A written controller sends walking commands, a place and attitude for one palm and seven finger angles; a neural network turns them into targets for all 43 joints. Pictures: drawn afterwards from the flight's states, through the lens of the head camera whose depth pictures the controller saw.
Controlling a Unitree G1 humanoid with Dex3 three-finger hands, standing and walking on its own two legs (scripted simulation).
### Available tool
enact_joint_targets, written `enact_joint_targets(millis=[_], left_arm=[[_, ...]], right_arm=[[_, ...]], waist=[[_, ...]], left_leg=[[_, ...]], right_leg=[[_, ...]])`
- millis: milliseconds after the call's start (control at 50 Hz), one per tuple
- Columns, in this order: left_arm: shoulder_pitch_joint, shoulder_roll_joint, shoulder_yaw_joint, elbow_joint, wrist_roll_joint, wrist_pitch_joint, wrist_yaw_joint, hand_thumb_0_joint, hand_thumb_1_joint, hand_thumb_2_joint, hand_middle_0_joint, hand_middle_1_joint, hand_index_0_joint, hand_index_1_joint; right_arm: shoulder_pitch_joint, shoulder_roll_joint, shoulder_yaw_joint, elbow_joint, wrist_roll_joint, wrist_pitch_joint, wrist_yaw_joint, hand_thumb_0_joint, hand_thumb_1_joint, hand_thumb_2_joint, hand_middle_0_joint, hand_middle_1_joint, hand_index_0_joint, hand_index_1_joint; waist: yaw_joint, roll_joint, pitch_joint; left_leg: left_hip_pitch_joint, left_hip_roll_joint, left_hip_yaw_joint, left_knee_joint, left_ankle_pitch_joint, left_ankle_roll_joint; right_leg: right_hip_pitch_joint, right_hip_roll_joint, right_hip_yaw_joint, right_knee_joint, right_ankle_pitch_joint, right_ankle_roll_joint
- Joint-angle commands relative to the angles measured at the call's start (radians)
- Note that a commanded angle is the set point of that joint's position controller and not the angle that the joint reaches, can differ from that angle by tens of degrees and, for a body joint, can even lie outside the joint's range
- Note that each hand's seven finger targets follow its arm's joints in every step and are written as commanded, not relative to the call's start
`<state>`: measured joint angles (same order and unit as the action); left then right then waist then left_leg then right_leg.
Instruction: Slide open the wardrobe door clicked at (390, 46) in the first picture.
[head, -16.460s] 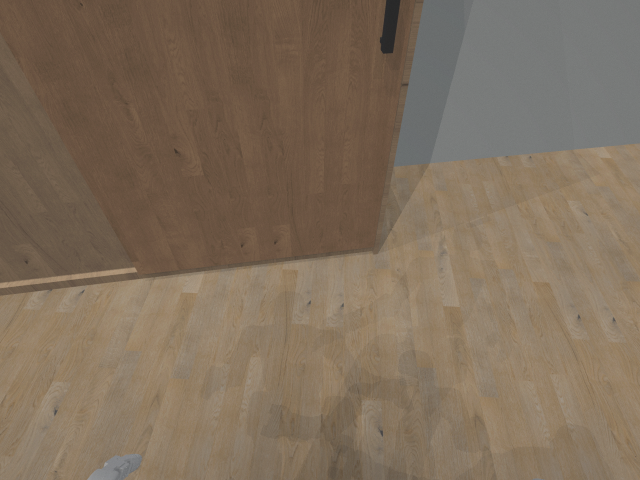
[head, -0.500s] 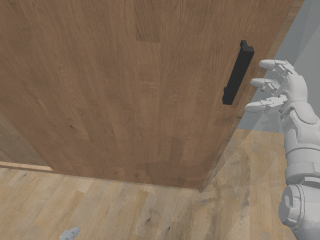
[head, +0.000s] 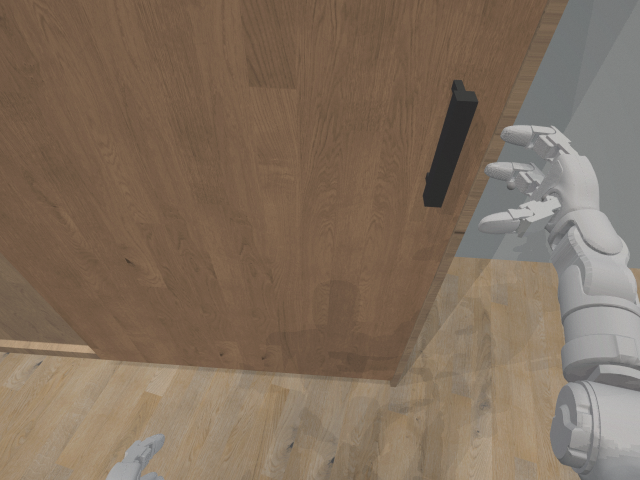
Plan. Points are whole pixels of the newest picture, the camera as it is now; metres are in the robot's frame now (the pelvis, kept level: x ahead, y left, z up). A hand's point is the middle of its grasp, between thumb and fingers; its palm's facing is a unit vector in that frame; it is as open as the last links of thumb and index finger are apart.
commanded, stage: move the hooked fingers beside the handle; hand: right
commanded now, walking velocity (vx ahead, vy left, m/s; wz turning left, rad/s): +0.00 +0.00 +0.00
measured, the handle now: (444, 146) +0.52 -0.11 +0.17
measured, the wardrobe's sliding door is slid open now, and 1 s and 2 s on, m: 0.00 0.00 0.00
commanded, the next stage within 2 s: feel for the door with the fingertips in 1.02 s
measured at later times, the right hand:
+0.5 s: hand (505, 188) +0.43 -0.17 +0.17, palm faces -0.02 +1.00 +0.01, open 14.0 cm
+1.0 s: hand (498, 182) +0.44 -0.17 +0.17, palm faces -0.02 +1.00 +0.00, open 14.0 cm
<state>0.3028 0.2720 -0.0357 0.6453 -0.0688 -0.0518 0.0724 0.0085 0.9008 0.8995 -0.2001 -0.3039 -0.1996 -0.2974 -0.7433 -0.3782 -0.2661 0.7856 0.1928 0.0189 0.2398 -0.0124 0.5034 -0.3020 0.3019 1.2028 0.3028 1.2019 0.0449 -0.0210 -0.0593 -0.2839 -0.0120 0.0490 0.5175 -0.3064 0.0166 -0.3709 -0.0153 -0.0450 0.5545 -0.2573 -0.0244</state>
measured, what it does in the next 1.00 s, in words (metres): stands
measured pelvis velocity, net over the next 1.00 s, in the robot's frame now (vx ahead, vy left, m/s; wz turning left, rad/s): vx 0.00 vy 0.01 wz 0.01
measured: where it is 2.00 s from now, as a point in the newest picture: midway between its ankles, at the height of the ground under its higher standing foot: outside the picture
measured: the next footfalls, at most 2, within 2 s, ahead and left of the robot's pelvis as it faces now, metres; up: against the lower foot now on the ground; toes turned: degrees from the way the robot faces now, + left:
none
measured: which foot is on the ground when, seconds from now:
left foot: down 0.00-1.00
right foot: down 0.00-1.00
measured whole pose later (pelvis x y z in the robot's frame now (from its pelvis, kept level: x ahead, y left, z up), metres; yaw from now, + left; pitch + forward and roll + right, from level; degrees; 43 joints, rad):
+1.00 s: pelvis +0.00 +0.01 +0.00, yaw +1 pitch +5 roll +0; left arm 0.37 0.28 -0.03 0.66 -0.07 -0.05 0.07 0.01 0.90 0.90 -0.20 -0.30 -0.20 -0.30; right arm -0.73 -0.38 -0.29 0.82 0.18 -0.03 0.23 -0.01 0.50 -0.30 0.30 1.20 0.30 1.20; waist 0.06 -0.03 -0.07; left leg -0.30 -0.03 0.04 0.53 -0.31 0.03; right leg -0.37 -0.03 -0.05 0.55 -0.26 -0.01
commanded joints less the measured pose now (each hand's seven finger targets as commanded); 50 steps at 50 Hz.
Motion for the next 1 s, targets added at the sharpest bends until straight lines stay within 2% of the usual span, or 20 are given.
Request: enact_joint_targets(millis=[0, 20, 100, 120, 140, 220, 240, 320, 380, 420, 500, 520, 600, 620, 680, 700, 720, 880, 920, 980], left_arm=[[0.004, 0.138, 0.053, -0.112, -0.005, -0.039, 0.012, 0.000, 0.900, 0.900, -0.200, -0.300, -0.200, -0.300], [0.013, 0.139, 0.051, -0.108, -0.001, -0.039, 0.012, 0.000, 0.900, 0.900, -0.200, -0.300, -0.200, -0.300], [0.011, 0.136, 0.050, -0.108, 0.006, -0.045, 0.004, 0.000, 0.900, 0.900, -0.200, -0.300, -0.200, -0.300], [0.019, 0.142, 0.053, -0.109, 0.008, -0.043, 0.004, 0.000, 0.900, 0.900, -0.200, -0.300, -0.200, -0.300], [0.009, 0.140, 0.050, -0.112, 0.008, -0.042, 0.004, 0.000, 0.900, 0.900, -0.200, -0.300, -0.200, -0.300], [0.010, 0.139, 0.048, -0.119, 0.009, -0.039, 0.004, 0.000, 0.900, 0.900, -0.200, -0.300, -0.200, -0.300], [0.004, 0.139, 0.046, -0.122, 0.007, -0.038, 0.005, 0.000, 0.900, 0.900, -0.200, -0.300, -0.200, -0.300], [0.011, 0.143, 0.049, -0.118, 0.001, -0.034, 0.013, 0.000, 0.900, 0.900, -0.200, -0.300, -0.200, -0.300], [0.008, 0.138, 0.051, -0.111, -0.004, -0.048, 0.015, 0.000, 0.900, 0.900, -0.200, -0.300, -0.200, -0.300], [0.025, 0.145, 0.054, -0.095, -0.002, -0.054, 0.019, 0.000, 0.900, 0.900, -0.200, -0.300, -0.200, -0.300], [0.036, 0.145, 0.055, -0.074, 0.002, -0.069, 0.017, 0.000, 0.900, 0.900, -0.200, -0.300, -0.200, -0.300], [0.045, 0.147, 0.057, -0.073, 0.006, -0.070, 0.015, 0.000, 0.900, 0.900, -0.200, -0.300, -0.200, -0.300], [0.053, 0.146, 0.053, -0.066, 0.008, -0.066, 0.009, 0.000, 0.900, 0.900, -0.200, -0.300, -0.200, -0.300], [0.064, 0.151, 0.055, -0.067, 0.012, -0.064, 0.008, 0.000, 0.900, 0.900, -0.200, -0.300, -0.200, -0.300], [0.063, 0.149, 0.054, -0.084, 0.014, -0.060, 0.006, 0.000, 0.900, 0.900, -0.200, -0.300, -0.200, -0.300], [0.054, 0.146, 0.054, -0.096, 0.012, -0.058, 0.004, 0.000, 0.900, 0.900, -0.200, -0.300, -0.200, -0.300], [0.065, 0.151, 0.056, -0.097, 0.015, -0.054, 0.005, 0.000, 0.900, 0.900, -0.200, -0.300, -0.200, -0.300], [0.040, 0.143, 0.063, -0.114, -0.003, -0.041, 0.008, 0.000, 0.900, 0.900, -0.200, -0.300, -0.200, -0.300], [0.039, 0.143, 0.065, -0.116, -0.003, -0.039, 0.008, 0.000, 0.900, 0.900, -0.200, -0.300, -0.200, -0.300], [0.028, 0.142, 0.062, -0.113, -0.004, -0.035, 0.010, 0.000, 0.900, 0.900, -0.200, -0.300, -0.200, -0.300]], right_arm=[[-0.504, -0.168, -0.007, -0.196, 0.014, -0.066, -0.022, 0.000, 0.500, -0.300, 0.300, 1.200, 0.300, 1.200], [-0.527, -0.150, 0.015, -0.192, 0.012, -0.075, -0.031, 0.000, 0.500, -0.300, 0.300, 1.200, 0.300, 1.200], [-0.546, -0.166, -0.014, -0.200, -0.005, -0.100, -0.063, 0.000, 0.500, -0.300, 0.300, 1.200, 0.300, 1.200], [-0.513, -0.213, -0.055, -0.192, -0.004, -0.108, -0.070, 0.000, 0.500, -0.300, 0.300, 1.200, 0.300, 1.200], [-0.521, -0.215, -0.053, -0.208, -0.008, -0.113, -0.071, 0.000, 0.500, -0.300, 0.300, 1.200, 0.300, 1.200], [-0.486, -0.240, -0.073, -0.182, -0.020, -0.115, -0.072, 0.000, 0.500, -0.300, 0.300, 1.200, 0.300, 1.200], [-0.470, -0.248, -0.079, -0.174, -0.023, -0.111, -0.069, 0.000, 0.500, -0.300, 0.300, 1.200, 0.300, 1.200], [-0.496, -0.235, -0.054, -0.155, -0.014, -0.112, -0.046, 0.000, 0.500, -0.300, 0.300, 1.200, 0.300, 1.200], [-0.573, -0.158, 0.017, -0.194, -0.002, -0.121, -0.027, 0.000, 0.500, -0.300, 0.300, 1.200, 0.300, 1.200], [-0.571, -0.168, 0.010, -0.162, 0.008, -0.124, -0.025, 0.000, 0.500, -0.300, 0.300, 1.200, 0.300, 1.200], [-0.645, -0.162, 0.013, -0.157, 0.002, -0.132, -0.041, 0.000, 0.500, -0.300, 0.300, 1.200, 0.300, 1.200], [-0.614, -0.164, 0.007, -0.143, 0.000, -0.133, -0.049, 0.000, 0.500, -0.300, 0.300, 1.200, 0.300, 1.200], [-0.626, -0.196, -0.018, -0.067, -0.021, -0.132, -0.070, 0.000, 0.500, -0.300, 0.300, 1.200, 0.300, 1.200], [-0.594, -0.241, -0.058, -0.050, -0.027, -0.139, -0.080, 0.000, 0.500, -0.300, 0.300, 1.200, 0.300, 1.200], [-0.568, -0.294, -0.101, -0.054, -0.038, -0.156, -0.082, 0.000, 0.500, -0.300, 0.300, 1.200, 0.300, 1.200], [-0.550, -0.280, -0.092, -0.077, -0.038, -0.160, -0.077, 0.000, 0.500, -0.300, 0.300, 1.200, 0.300, 1.200], [-0.530, -0.316, -0.120, -0.080, -0.036, -0.169, -0.077, 0.000, 0.500, -0.300, 0.300, 1.200, 0.300, 1.200], [-0.496, -0.223, -0.045, -0.177, -0.003, -0.140, -0.011, 0.000, 0.500, -0.300, 0.300, 1.200, 0.300, 1.200], [-0.475, -0.188, -0.020, -0.198, 0.013, -0.120, -0.003, 0.000, 0.500, -0.300, 0.300, 1.200, 0.300, 1.200], [-0.463, -0.202, -0.041, -0.218, 0.021, -0.091, -0.005, 0.000, 0.500, -0.300, 0.300, 1.200, 0.300, 1.200]], waist=[[0.023, -0.014, -0.278], [0.035, 0.010, -0.267], [0.017, -0.016, -0.310], [0.007, 0.024, -0.325], [0.005, 0.000, -0.337], [-0.003, 0.023, -0.305], [-0.011, 0.000, -0.297], [0.014, 0.024, -0.249], [0.031, -0.043, -0.264], [0.044, 0.012, -0.250], [0.048, -0.039, -0.272], [0.042, -0.004, -0.288], [0.037, -0.015, -0.264], [0.028, 0.024, -0.279], [0.005, 0.027, -0.328], [0.001, 0.002, -0.343], [-0.003, 0.038, -0.361], [0.016, -0.025, -0.322], [0.021, 0.008, -0.313], [0.011, 0.011, -0.300]], left_leg=[[-0.056, -0.008, -0.018, -0.054, 0.297, 0.010], [-0.062, -0.008, -0.012, -0.054, 0.280, 0.009], [-0.066, -0.010, -0.012, -0.041, 0.277, 0.014], [-0.036, -0.012, -0.014, -0.041, 0.291, 0.012], [-0.025, -0.008, -0.020, -0.038, 0.305, 0.012], [0.001, -0.008, -0.023, -0.045, 0.301, 0.011], [0.002, -0.007, -0.026, -0.045, 0.301, 0.012], [-0.010, -0.006, -0.027, -0.064, 0.267, 0.009], [-0.066, -0.011, -0.024, -0.067, 0.232, 0.012], [-0.077, -0.015, -0.021, -0.077, 0.198, 0.009], [-0.105, -0.014, -0.019, -0.071, 0.177, 0.011], [-0.092, -0.014, -0.016, -0.069, 0.183, 0.009], [-0.087, -0.009, -0.021, -0.060, 0.182, 0.008], [-0.060, -0.009, -0.022, -0.058, 0.197, 0.007], [0.010, -0.006, -0.035, -0.039, 0.289, 0.005], [0.018, -0.006, -0.038, -0.035, 0.316, 0.005], [0.049, -0.005, -0.037, -0.030, 0.341, 0.005], [0.016, -0.010, -0.040, -0.040, 0.417, 0.002], [0.017, -0.011, -0.033, -0.044, 0.414, 0.002], [0.013, -0.011, -0.032, -0.046, 0.415, 0.001]], right_leg=[[0.273, 0.001, 0.063, -0.034, 0.243, -0.019], [0.266, 0.000, 0.068, -0.032, 0.235, -0.021], [0.299, -0.005, 0.081, -0.036, 0.260, -0.012], [0.283, -0.004, 0.076, -0.030, 0.269, -0.018], [0.283, -0.003, 0.073, -0.034, 0.275, -0.017], [0.238, -0.002, 0.060, -0.041, 0.247, -0.021], [0.230, -0.001, 0.058, -0.046, 0.238, -0.020], [0.207, -0.002, 0.050, -0.050, 0.190, -0.025], [0.268, -0.005, 0.066, -0.051, 0.181, -0.019], [0.259, -0.008, 0.072, -0.049, 0.155, -0.023], [0.280, -0.004, 0.085, -0.052, 0.145, -0.016], [0.275, -0.005, 0.083, -0.047, 0.158, -0.020], [0.217, 0.003, 0.074, -0.049, 0.132, -0.017], [0.204, 0.003, 0.070, -0.041, 0.147, -0.023], [0.183, 0.009, 0.052, -0.037, 0.198, -0.024], [0.194, 0.010, 0.043, -0.033, 0.215, -0.024], [0.181, 0.010, 0.044, -0.026, 0.236, -0.027], [0.237, 0.007, 0.026, -0.016, 0.286, -0.030], [0.243, 0.006, 0.030, -0.013, 0.294, -0.034], [0.238, 0.009, 0.036, -0.022, 0.285, -0.032]])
